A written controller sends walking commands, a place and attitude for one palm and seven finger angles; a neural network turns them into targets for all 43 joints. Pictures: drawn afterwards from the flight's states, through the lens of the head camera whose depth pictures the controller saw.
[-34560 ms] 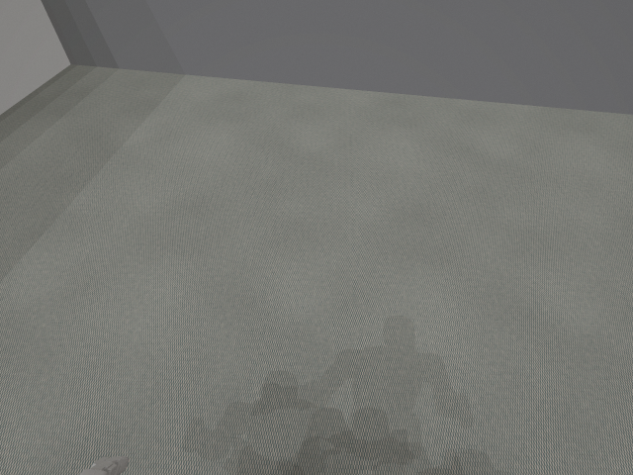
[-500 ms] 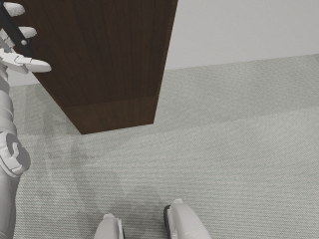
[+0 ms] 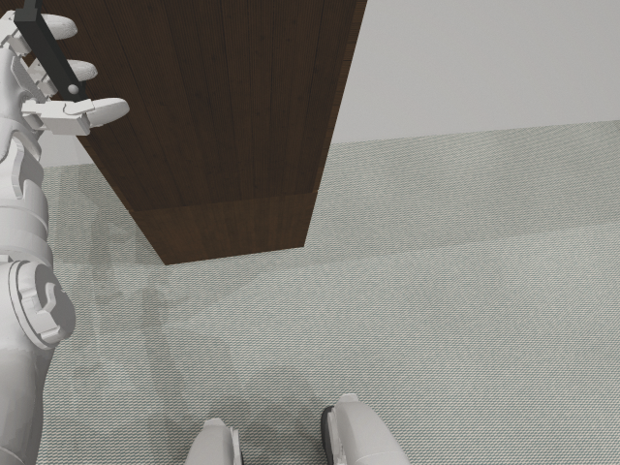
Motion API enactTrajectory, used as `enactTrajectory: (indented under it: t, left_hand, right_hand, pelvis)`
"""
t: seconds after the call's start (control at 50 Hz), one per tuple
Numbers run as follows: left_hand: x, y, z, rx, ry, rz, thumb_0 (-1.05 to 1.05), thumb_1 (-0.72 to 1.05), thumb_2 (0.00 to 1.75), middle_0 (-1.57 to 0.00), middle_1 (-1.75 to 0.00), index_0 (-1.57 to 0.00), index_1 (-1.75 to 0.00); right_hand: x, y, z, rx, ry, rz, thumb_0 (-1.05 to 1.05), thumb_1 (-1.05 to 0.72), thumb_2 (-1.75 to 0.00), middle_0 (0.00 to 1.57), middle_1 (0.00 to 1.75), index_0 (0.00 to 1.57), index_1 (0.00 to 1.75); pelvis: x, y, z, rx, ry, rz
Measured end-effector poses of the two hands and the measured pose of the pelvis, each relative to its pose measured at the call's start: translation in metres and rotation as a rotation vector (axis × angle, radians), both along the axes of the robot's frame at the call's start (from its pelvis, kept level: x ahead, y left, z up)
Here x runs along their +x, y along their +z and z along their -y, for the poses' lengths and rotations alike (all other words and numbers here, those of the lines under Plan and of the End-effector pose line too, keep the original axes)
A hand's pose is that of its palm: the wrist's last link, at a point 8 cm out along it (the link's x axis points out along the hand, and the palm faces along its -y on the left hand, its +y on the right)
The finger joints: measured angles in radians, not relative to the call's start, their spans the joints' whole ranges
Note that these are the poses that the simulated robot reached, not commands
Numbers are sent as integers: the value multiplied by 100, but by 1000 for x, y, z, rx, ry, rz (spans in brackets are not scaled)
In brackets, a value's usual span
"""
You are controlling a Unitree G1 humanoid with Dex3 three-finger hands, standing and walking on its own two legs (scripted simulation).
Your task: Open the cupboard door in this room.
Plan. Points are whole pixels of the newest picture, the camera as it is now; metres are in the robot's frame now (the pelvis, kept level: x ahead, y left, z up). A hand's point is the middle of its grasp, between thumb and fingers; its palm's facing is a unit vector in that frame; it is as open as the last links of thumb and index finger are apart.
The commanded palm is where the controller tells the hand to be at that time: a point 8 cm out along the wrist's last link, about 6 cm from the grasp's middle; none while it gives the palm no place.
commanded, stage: close the thumb around the handle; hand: left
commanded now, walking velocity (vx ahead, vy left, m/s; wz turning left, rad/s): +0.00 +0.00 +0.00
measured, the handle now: (58, 54) +0.59 +0.23 +0.10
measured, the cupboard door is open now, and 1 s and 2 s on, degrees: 0 13 45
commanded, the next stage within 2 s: pull the door open along its arc in 0.40 s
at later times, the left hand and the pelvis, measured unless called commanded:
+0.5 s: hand (81, 88) +0.54 +0.20 +0.10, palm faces +0.04 -1.00 -0.01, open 5.4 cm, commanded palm +0.53 +0.25 +0.10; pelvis +0.01 -0.01 +0.00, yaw +0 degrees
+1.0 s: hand (95, 145) +0.47 +0.18 +0.10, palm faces +0.06 -1.00 +0.04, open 5.6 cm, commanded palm +0.40 +0.23 +0.10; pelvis +0.02 -0.01 +0.02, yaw -1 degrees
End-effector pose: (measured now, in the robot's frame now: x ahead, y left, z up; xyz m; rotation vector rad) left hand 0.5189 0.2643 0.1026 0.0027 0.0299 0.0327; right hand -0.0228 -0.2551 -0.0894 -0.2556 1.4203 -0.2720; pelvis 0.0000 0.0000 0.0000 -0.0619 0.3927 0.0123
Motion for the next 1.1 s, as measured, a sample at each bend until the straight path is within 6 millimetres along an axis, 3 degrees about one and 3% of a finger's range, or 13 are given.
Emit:
enactTrajectory:
  t: [0.32, 0.62, 0.76, 0.92, 1.1]
  left_hand:
    - [3, -1, 2, 1, 8, -9, 0, 70, 82, -39, -133, -39, -133]
    - [1, -1, 8, 9, 12, -4, 0, 78, 85, -37, -135, -38, -135]
    - [-13, -2, 10, 10, 1, 12, 0, 78, 82, -38, -135, -37, -135]
    - [-50, -3, 19, 4, -20, 28, 0, 76, 78, -38, -135, -37, -135]
    - [-115, -6, 54, -67, 194, 63, 0, 73, 75, -38, -135, -38, -134]
  right_hand:
    - [1, -2, 2, 19, -23, -16, 0, -90, -90, 21, 30, 21, 30]
    - [1, 0, 14, -4, -20, 1, 0, -90, -90, 21, 30, 21, 30]
    - [7, 1, 11, 19, -34, 22, 0, -90, -90, 21, 30, 21, 30]
    - [43, 3, 9, 52, -26, 132, 0, -90, -90, 21, 30, 21, 30]
    - [121, 10, 2, 106, 83, 352, 0, -90, -90, 20, 30, 20, 30]
  pelvis:
    - [8, 2, 5, 4, -11, -3]
    - [4, 1, 9, 8, -12, -2]
    - [8, 5, 8, 15, -26, 15]
    - [17, 14, 7, 26, -36, 57]
    - [23, 22, 8, 36, -21, 115]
